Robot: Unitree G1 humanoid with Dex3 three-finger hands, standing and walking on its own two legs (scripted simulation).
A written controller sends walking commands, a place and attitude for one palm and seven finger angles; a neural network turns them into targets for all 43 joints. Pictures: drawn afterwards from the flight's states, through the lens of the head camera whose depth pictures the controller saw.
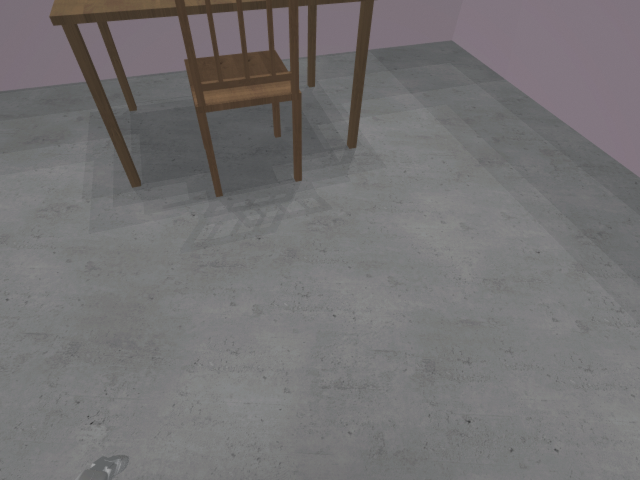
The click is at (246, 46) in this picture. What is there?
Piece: chair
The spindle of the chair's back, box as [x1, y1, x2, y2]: [236, 0, 249, 78]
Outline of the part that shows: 236,0 245,77 249,78 241,0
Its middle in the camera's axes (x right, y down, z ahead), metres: -0.28 -0.73 +1.34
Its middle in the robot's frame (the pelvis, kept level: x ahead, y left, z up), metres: +1.48 +0.35 -0.04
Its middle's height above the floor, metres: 0.72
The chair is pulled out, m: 0.00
